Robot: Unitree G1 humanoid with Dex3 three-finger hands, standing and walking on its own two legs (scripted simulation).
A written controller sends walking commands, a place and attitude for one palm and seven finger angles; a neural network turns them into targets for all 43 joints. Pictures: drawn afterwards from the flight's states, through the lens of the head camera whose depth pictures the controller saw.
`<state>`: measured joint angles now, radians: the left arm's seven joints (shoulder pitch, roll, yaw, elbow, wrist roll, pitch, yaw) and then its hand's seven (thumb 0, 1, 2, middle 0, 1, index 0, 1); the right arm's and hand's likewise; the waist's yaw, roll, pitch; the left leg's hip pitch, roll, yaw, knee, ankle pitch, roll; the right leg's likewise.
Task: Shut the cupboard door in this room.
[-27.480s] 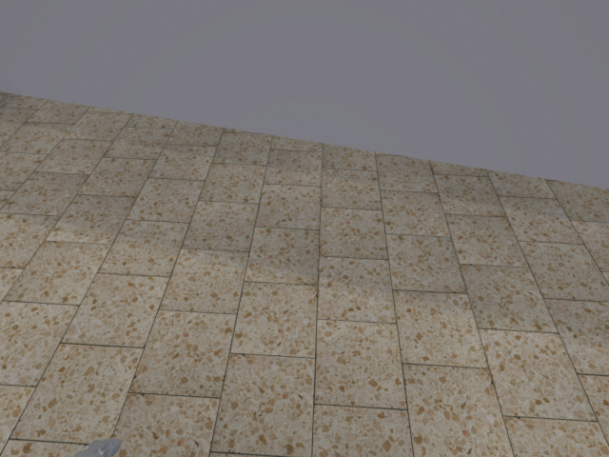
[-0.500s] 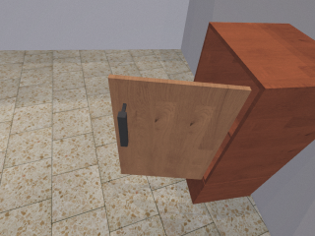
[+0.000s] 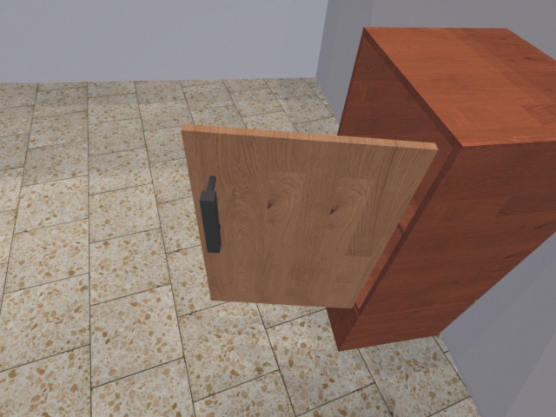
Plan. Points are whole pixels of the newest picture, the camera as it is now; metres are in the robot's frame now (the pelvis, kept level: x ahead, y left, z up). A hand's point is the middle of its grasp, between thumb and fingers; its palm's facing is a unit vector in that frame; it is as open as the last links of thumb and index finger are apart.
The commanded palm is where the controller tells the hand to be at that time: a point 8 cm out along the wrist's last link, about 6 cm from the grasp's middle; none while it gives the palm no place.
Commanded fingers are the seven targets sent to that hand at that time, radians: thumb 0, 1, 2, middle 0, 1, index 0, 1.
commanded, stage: raise the hand and make a fist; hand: left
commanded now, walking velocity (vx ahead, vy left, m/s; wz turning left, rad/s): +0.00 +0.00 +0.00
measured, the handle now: (213, 215) +0.46 +0.15 -0.02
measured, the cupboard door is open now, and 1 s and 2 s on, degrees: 78 78 78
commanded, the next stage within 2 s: bring the fist close to the handle in 1.88 s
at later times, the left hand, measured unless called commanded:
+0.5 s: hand out of the picture +0.14 +0.15 -0.06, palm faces +0.13 -0.99 -0.04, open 5.6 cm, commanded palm +0.13 +0.20 -0.05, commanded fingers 0.00 0.90 0.90 -0.69 -0.84 -0.69 -0.84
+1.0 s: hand (165, 370) +0.19 +0.17 -0.04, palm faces +0.01 -1.00 -0.01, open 3.4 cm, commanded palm +0.16 +0.22 -0.03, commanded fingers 0.00 0.90 0.90 -1.15 -1.34 -1.15 -1.34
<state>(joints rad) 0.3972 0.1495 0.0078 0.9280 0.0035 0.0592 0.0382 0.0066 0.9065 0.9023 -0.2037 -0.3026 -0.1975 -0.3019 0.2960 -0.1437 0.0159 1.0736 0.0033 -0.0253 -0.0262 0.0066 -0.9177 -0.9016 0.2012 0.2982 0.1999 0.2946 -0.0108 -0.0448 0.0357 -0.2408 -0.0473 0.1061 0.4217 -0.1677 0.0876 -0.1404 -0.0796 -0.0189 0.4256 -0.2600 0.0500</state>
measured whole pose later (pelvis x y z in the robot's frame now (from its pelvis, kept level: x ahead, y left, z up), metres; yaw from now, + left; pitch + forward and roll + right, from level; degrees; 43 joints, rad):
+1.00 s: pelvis +0.00 -0.02 -0.10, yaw +1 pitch +16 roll -3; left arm 0.50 0.24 0.15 -0.11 -0.32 -0.41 -0.29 0.02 0.90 0.90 -0.98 -1.15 -0.97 -1.15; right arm 0.25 -0.25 -0.02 0.52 0.04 -0.19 -0.06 0.01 -0.90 -0.90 0.20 0.30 0.20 0.29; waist 0.01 0.03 -0.16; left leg -0.99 -0.01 0.00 1.22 -0.51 0.06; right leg -0.89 0.04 -0.07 1.18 -0.57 -0.03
